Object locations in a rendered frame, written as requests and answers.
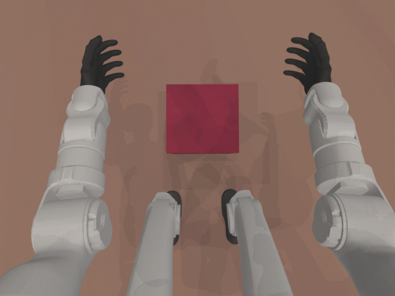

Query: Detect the robot left foot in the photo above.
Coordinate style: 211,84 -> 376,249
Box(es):
167,191 -> 181,245

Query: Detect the left robot hand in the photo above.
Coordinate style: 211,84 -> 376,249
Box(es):
80,35 -> 124,94

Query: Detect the left robot upper arm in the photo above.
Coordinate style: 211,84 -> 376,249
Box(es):
0,197 -> 112,296

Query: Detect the carton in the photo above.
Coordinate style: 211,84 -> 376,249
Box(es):
166,84 -> 239,154

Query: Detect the robot right forearm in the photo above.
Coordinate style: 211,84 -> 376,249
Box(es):
303,82 -> 395,216

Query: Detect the robot left forearm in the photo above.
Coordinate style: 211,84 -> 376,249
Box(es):
31,85 -> 110,251

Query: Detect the right robot hand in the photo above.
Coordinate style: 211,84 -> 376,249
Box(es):
283,33 -> 331,95

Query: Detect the right robot shin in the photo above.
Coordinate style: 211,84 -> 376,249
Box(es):
231,190 -> 262,236

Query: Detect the right robot upper arm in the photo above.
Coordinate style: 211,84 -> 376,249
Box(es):
312,193 -> 395,296

